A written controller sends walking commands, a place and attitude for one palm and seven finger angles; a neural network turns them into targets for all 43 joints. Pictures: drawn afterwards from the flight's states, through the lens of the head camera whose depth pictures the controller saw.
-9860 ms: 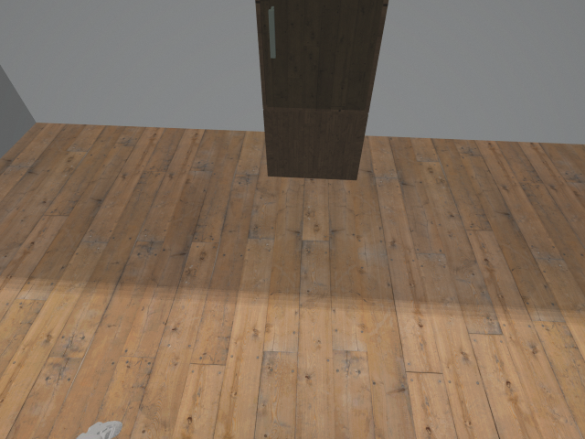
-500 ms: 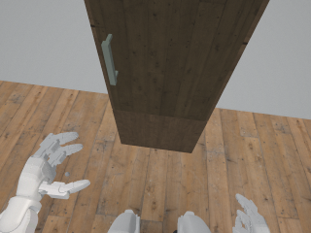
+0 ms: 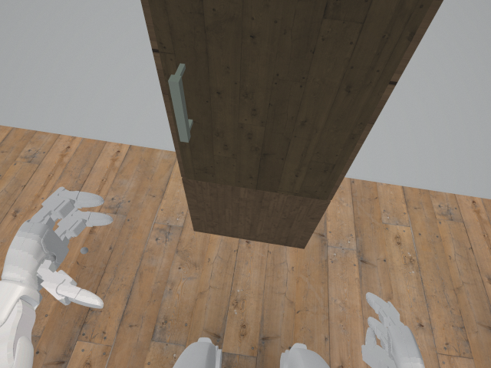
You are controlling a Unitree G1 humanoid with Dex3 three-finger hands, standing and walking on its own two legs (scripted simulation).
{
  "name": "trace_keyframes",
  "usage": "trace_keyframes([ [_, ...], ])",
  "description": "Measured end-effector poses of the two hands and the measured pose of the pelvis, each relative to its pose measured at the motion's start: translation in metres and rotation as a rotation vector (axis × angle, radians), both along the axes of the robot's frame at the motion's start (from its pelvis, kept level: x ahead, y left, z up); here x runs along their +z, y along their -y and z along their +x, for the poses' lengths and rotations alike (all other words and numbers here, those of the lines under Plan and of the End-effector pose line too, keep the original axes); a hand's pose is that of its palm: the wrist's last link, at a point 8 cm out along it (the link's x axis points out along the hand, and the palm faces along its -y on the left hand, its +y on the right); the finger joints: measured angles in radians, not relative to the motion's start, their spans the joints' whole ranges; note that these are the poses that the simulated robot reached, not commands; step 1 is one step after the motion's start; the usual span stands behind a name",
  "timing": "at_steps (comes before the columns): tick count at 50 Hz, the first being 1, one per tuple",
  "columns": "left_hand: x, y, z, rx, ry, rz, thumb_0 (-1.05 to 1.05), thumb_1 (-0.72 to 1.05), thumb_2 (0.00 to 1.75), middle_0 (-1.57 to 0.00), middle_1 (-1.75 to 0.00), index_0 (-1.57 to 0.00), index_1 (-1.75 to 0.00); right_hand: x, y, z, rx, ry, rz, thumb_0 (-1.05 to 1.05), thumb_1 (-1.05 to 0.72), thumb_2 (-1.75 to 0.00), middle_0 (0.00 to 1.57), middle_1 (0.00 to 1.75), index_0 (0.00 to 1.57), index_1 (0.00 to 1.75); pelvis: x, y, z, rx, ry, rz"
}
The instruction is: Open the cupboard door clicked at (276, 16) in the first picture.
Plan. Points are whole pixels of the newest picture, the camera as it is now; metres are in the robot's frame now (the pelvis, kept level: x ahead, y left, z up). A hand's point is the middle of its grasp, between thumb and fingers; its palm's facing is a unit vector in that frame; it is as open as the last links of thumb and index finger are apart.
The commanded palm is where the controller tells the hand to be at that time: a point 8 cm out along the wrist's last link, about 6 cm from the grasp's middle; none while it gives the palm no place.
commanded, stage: raise the hand with hooked fingers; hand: left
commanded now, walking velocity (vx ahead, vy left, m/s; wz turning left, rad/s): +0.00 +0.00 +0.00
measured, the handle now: (183, 105) +0.59 +0.17 +0.04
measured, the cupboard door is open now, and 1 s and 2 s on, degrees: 0 0 0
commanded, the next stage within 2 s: move the hooked fingers beside the handle in 0.68 s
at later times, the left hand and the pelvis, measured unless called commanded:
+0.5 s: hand (87, 231) +0.29 +0.26 +0.05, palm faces -0.08 -1.00 -0.04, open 14.0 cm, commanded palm +0.27 +0.31 +0.06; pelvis +0.00 -0.01 +0.00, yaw -1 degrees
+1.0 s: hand (95, 219) +0.31 +0.25 +0.06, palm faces -0.10 -0.99 -0.03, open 14.0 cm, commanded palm +0.30 +0.30 +0.06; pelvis +0.00 -0.01 +0.00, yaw +0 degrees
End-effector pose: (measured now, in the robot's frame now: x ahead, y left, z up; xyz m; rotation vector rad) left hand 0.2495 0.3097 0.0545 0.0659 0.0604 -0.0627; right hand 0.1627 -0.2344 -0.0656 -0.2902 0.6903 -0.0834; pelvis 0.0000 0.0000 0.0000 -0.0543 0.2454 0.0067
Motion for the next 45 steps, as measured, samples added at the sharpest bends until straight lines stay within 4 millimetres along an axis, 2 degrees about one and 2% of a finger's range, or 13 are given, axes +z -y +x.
trace_keyframes([
  [12,0.008,-0.012,0.025,-0.009,-0.002,-0.009,-0.01,-0.5,0.3,-0.3,-1.2,-0.3,-1.2,-0.003,0.02,-0.024,-0.055,-0.074,-0.029,0.01,-0.9,-0.9,0.2,0.3,0.21,0.3,0.004,0.005,0.002,-0.011,-0.004,0.006],
  [19,0.006,-0.006,0.029,-0.022,-0.011,-0.023,-0.01,-0.5,0.3,-0.3,-1.2,-0.3,-1.2,0.0,0.028,-0.031,-0.074,-0.083,-0.035,0.01,-0.91,-0.9,0.2,0.3,0.2,0.3,0.006,0.006,0.004,-0.019,-0.011,0.011],
  [40,0.006,-0.006,0.021,-0.013,0.002,-0.02,-0.01,-0.5,0.3,-0.3,-1.2,-0.3,-1.2,-0.001,0.017,-0.017,-0.043,-0.046,-0.009,0.01,-0.9,-0.9,0.2,0.3,0.2,0.3,0.004,0.007,0.001,-0.014,-0.006,0.01],
  [45,0.005,-0.007,0.028,-0.007,0.013,-0.029,-0.01,-0.5,0.3,-0.3,-1.2,-0.3,-1.2,-0.004,0.017,-0.017,-0.034,-0.053,-0.02,0.01,-0.9,-0.9,0.2,0.3,0.21,0.3,0.002,0.007,-0.001,-0.007,-0.007,0.008],
])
